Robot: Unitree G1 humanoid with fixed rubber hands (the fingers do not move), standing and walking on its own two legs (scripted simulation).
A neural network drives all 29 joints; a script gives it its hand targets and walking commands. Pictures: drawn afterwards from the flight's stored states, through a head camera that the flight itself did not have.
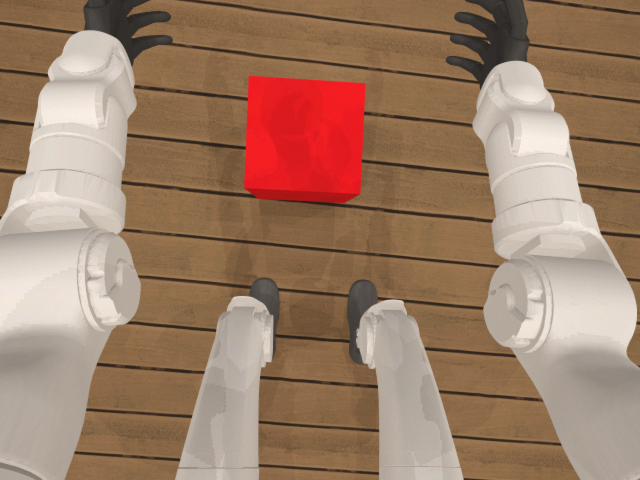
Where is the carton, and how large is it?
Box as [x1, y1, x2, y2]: [244, 76, 365, 202]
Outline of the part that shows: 249,76 244,187 258,198 344,202 359,193 360,188 365,83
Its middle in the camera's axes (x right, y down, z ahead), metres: -0.03 -0.19 +0.83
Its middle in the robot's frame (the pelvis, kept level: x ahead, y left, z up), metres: +0.53 +0.03 -0.52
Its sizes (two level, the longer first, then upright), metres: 0.210 0.200 0.250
